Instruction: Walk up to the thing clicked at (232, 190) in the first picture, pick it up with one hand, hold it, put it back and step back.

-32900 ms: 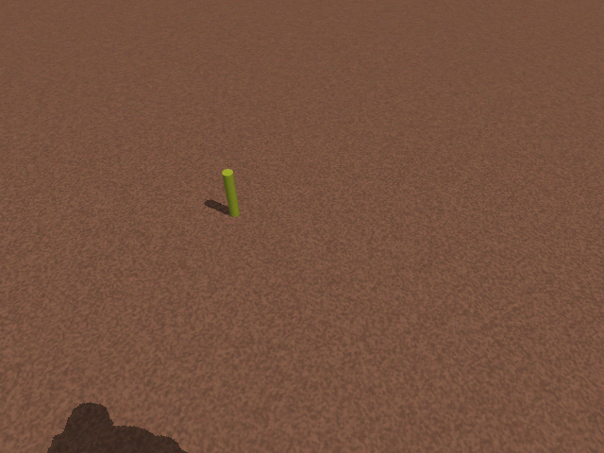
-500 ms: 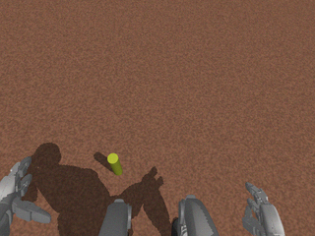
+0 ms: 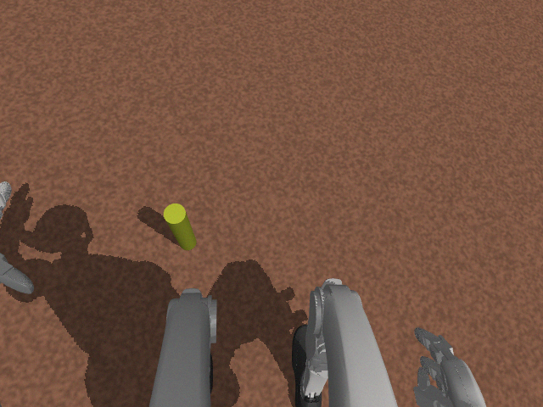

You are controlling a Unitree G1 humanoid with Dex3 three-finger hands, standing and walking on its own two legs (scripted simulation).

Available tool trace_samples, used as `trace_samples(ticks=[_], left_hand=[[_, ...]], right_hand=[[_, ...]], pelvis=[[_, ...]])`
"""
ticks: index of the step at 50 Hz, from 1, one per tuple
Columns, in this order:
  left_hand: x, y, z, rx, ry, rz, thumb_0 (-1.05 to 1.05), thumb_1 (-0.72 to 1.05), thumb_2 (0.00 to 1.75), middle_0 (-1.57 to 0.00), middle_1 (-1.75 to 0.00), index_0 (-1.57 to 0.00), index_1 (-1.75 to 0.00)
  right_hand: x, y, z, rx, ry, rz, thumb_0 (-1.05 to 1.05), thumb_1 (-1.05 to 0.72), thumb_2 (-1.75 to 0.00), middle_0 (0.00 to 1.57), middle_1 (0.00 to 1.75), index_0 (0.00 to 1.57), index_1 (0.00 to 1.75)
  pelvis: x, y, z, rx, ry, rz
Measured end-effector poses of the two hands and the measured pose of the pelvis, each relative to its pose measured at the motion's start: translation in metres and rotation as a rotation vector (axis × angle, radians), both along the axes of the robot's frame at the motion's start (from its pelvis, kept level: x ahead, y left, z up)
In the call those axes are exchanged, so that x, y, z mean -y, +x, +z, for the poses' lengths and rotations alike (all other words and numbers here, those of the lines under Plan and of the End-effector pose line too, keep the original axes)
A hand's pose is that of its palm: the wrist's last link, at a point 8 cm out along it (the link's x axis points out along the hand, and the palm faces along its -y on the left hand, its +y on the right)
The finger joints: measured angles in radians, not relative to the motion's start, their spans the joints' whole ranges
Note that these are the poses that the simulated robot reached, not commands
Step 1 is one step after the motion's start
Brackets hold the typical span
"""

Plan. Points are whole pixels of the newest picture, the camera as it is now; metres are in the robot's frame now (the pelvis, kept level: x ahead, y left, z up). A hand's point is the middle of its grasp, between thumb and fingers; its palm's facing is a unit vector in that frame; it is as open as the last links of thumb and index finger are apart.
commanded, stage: go down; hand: left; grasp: from the side
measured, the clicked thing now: (182, 229) +0.46 +0.17 -0.39
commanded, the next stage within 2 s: approach in 1.22 s
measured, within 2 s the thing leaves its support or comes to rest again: neither
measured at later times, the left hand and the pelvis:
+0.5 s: hand (20, 212) +0.40 +0.35 -0.08, palm faces +0.04 -0.99 -0.11, open 17.6 cm; pelvis -0.01 +0.01 -0.06, yaw -1 degrees
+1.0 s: hand (22, 206) +0.41 +0.36 -0.10, palm faces +0.03 -0.99 -0.11, open 17.4 cm; pelvis -0.02 +0.01 -0.10, yaw -1 degrees
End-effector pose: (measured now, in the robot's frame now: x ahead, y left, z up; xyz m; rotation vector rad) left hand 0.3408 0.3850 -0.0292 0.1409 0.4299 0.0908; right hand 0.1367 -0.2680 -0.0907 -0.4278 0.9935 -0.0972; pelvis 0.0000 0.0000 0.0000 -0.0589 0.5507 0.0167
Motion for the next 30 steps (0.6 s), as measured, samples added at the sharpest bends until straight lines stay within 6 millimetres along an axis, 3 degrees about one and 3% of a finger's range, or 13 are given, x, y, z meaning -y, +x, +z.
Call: trace_samples(ticks=[12, 30], left_hand=[[-0.015, 0.019, -0.026, 0.072, -0.017, -0.013, -0.01, -0.58, 0.02, -0.07, -0.06, -0.07, -0.05], [-0.022, 0.036, -0.044, 0.148, -0.031, -0.04, -0.01, -0.56, 0.03, -0.06, -0.05, -0.06, -0.05]], right_hand=[[0.001, -0.02, -0.032, -0.066, -0.024, -0.004, 0.01, -0.9, -0.89, 0.21, 0.3, 0.2, 0.3], [0.005, -0.023, -0.074, -0.092, -0.038, 0.035, 0.01, -0.91, -0.9, 0.21, 0.3, 0.2, 0.3]], pelvis=[[-0.005, -0.005, -0.035, -0.019, -0.019, -0.002], [-0.005, -0.012, -0.075, -0.018, -0.025, 0.004]])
